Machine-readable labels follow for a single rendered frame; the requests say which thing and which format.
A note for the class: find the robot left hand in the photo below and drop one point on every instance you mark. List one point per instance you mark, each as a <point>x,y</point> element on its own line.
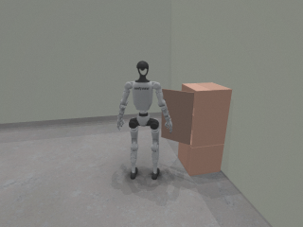
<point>120,123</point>

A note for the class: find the robot left forearm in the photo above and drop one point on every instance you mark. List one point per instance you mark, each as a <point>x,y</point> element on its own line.
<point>121,110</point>

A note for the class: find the robot right forearm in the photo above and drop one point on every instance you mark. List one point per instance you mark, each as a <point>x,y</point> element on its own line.
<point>165,112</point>

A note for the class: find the cupboard door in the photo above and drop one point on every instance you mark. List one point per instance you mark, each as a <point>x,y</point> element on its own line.
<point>180,108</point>

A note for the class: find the right robot upper arm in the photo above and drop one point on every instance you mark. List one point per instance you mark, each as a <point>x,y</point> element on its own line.
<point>159,93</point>

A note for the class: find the humanoid robot torso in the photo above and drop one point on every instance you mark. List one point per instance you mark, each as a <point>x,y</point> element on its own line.
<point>142,98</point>

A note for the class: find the robot left shin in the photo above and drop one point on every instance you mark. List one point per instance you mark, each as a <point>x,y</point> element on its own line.
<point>133,157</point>

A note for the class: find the robot right hand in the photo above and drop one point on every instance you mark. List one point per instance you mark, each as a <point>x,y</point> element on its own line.
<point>170,126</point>

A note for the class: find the left robot upper arm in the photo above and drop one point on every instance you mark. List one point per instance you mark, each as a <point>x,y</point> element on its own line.
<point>126,92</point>

